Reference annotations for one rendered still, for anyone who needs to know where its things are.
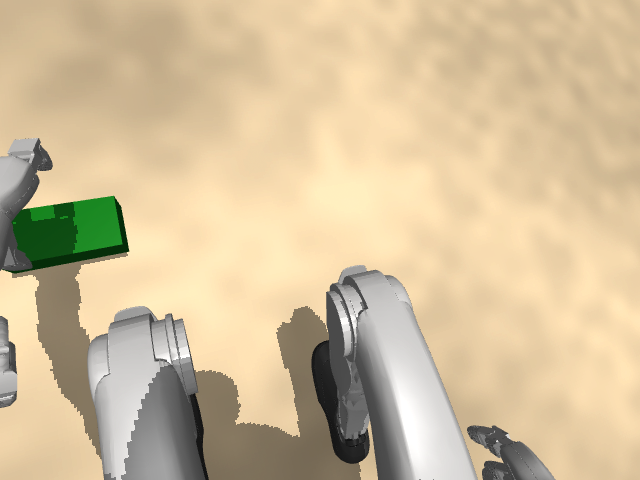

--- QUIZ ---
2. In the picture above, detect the carton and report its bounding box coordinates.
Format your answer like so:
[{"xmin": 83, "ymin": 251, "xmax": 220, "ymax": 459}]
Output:
[{"xmin": 2, "ymin": 196, "xmax": 129, "ymax": 274}]

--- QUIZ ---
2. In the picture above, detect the left robot hand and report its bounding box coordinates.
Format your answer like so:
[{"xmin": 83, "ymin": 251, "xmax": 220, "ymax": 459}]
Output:
[{"xmin": 0, "ymin": 138, "xmax": 53, "ymax": 271}]

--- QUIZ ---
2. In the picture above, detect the right robot hand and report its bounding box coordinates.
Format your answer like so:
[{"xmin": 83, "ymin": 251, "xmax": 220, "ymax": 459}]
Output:
[{"xmin": 467, "ymin": 426, "xmax": 555, "ymax": 480}]

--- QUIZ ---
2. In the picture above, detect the left robot foot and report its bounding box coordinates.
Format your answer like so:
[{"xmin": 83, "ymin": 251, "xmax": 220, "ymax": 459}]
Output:
[{"xmin": 190, "ymin": 394, "xmax": 209, "ymax": 480}]

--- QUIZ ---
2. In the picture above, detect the right robot foot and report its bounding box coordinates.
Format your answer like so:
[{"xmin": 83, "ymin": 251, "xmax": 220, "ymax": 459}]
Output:
[{"xmin": 311, "ymin": 340, "xmax": 370, "ymax": 464}]

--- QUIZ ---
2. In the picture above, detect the left robot arm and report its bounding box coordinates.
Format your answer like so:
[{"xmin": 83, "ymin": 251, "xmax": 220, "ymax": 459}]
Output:
[{"xmin": 0, "ymin": 211, "xmax": 17, "ymax": 408}]

